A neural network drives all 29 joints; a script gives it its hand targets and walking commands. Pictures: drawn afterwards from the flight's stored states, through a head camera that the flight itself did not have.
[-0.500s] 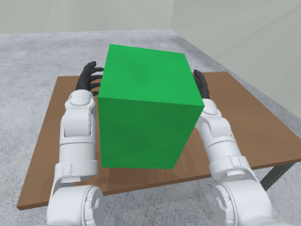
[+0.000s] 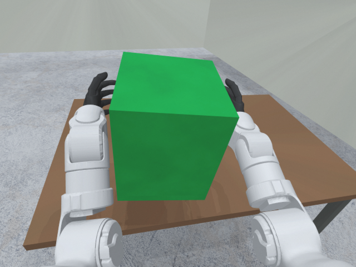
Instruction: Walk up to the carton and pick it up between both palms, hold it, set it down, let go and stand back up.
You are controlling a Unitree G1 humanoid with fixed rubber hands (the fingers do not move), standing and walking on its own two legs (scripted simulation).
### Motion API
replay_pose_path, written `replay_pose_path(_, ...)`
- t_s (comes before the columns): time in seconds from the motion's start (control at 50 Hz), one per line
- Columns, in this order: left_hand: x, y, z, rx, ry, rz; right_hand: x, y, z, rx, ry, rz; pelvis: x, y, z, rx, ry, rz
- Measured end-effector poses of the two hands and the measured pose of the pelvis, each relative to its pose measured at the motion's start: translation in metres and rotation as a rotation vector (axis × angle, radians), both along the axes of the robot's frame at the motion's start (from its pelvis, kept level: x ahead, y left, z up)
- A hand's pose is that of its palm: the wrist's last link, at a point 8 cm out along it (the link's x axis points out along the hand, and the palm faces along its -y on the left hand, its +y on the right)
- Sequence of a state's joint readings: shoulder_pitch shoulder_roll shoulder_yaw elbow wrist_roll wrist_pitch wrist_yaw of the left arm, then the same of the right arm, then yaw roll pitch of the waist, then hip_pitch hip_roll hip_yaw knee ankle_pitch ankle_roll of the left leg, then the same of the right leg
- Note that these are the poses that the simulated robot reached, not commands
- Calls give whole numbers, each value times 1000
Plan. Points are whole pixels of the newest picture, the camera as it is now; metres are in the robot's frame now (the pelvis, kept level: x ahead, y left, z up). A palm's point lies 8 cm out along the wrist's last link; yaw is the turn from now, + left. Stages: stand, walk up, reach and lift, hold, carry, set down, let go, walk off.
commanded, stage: hold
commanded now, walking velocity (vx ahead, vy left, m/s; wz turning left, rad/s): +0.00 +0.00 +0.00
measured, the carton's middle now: (165, 129) +0.37 +0.02 +0.19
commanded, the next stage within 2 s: none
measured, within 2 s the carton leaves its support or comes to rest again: neither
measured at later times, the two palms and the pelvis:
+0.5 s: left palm (98, 109) +0.36 +0.15 +0.24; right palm (235, 113) +0.37 -0.14 +0.23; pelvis +0.01 +0.00 +0.00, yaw +0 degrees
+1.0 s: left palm (97, 108) +0.36 +0.15 +0.24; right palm (235, 113) +0.37 -0.14 +0.23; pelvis +0.00 +0.00 +0.00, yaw +0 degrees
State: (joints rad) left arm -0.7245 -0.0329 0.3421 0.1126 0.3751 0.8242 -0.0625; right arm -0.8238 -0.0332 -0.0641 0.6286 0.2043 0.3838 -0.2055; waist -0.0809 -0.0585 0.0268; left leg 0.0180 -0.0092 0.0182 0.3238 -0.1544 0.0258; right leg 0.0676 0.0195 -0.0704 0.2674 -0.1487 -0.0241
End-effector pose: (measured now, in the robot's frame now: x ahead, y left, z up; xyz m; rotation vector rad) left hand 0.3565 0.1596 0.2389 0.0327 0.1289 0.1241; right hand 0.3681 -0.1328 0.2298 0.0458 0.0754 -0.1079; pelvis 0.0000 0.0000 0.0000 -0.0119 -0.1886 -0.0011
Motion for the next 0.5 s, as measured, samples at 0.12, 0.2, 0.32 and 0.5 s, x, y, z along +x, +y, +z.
replay_pose_path(0.12, 5, -3, 4, 13, 2, -8, 3, -3, 1, 14, 1, -8, -5, 0, 0, 0, 22, 0)
replay_pose_path(0.2, 9, -7, 5, 13, 0, -15, 4, -7, 1, 7, -2, -15, -4, -1, 1, 0, 28, -2)
replay_pose_path(0.32, 11, -9, 2, 3, -1, -18, 5, -9, 0, -3, -6, -13, 1, -3, 1, -1, 20, -1)
replay_pose_path(0.5, 7, -5, -2, -3, -5, -11, 5, -6, 1, -2, -11, -5, 6, -4, 0, -1, 6, 7)
